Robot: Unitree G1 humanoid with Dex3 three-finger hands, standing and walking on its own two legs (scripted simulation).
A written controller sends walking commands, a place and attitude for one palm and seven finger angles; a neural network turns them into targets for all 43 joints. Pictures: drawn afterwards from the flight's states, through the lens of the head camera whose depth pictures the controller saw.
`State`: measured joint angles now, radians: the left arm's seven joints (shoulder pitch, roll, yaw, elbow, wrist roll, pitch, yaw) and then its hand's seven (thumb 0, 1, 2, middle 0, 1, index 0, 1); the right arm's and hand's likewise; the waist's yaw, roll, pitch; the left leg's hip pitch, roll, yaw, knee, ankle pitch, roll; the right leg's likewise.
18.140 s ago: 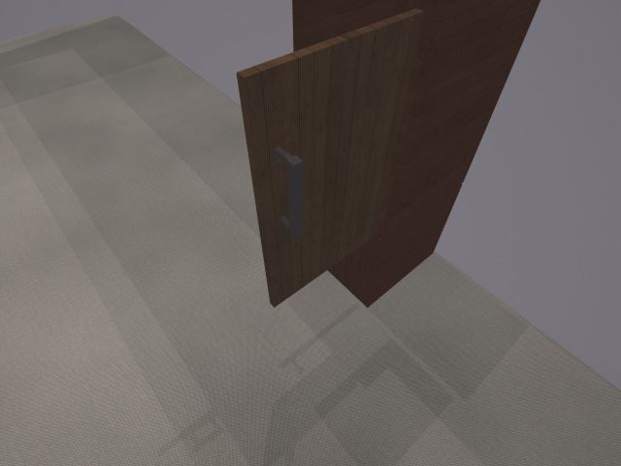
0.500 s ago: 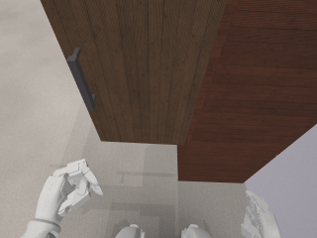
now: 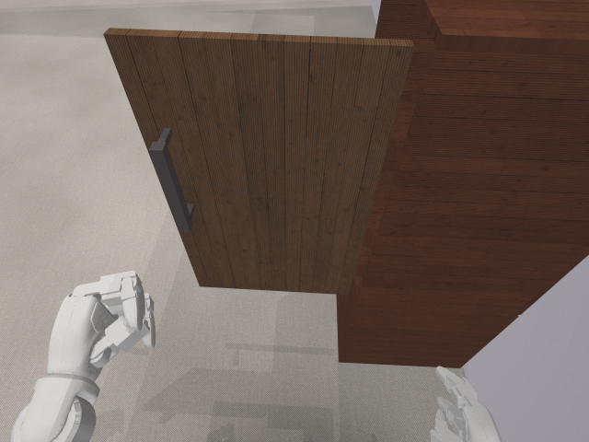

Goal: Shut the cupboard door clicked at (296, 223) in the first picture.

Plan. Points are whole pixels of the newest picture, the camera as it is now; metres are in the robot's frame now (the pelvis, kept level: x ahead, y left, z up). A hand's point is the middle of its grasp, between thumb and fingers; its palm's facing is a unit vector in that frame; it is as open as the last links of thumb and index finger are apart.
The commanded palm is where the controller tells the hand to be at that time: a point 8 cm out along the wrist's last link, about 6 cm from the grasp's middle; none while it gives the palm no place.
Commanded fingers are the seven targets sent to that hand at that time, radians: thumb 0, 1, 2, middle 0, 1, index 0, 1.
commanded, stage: raise the hand and make a fist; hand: left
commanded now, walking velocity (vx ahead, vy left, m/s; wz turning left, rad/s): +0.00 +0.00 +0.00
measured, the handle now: (176, 183) +0.47 +0.23 +0.08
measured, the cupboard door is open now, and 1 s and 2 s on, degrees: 89 89 89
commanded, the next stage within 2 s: bring the fist close to the handle in 0.32 s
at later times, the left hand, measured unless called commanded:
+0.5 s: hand (170, 346) +0.22 +0.17 +0.07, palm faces +0.00 -1.00 -0.04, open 3.1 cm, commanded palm +0.21 +0.23 +0.08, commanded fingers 0.00 0.90 0.90 -1.30 -1.50 -1.30 -1.50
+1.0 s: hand (162, 277) +0.30 +0.20 +0.08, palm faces +0.05 -1.00 -0.04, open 3.1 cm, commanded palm +0.28 +0.24 +0.08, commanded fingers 0.00 0.90 0.90 -1.30 -1.50 -1.30 -1.50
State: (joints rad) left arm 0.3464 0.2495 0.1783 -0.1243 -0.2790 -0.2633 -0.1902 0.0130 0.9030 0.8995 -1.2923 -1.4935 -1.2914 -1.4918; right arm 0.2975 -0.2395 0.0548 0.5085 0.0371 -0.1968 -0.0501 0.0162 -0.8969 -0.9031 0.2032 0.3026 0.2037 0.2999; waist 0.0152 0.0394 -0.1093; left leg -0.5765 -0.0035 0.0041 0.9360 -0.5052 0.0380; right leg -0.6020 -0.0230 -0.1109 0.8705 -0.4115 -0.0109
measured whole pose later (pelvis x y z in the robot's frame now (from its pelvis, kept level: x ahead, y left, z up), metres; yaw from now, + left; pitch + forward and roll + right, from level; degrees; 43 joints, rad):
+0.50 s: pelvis -0.01 -0.02 +0.00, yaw +0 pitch +8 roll -1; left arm 0.37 0.24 0.14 -0.06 -0.26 -0.25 -0.22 0.01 0.90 0.90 -1.30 -1.50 -1.30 -1.50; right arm 0.27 -0.25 0.04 0.52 0.03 -0.21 -0.06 0.02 -0.90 -0.90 0.20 0.30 0.20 0.30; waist 0.01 0.03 -0.10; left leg -0.56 0.00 0.00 0.90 -0.48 0.02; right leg -0.60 -0.02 -0.11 0.86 -0.40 -0.03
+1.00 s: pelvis +0.00 -0.01 +0.01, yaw +0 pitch +9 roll -1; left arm 0.01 0.28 0.25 0.25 -0.27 -0.29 -0.24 0.01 0.90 0.90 -1.30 -1.50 -1.30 -1.50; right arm 0.28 -0.26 0.03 0.59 0.04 -0.17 -0.06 0.02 -0.90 -0.90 0.20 0.30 0.20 0.30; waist 0.00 0.02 -0.08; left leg -0.56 0.00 0.01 0.87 -0.46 0.02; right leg -0.61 -0.02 -0.10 0.84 -0.38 -0.03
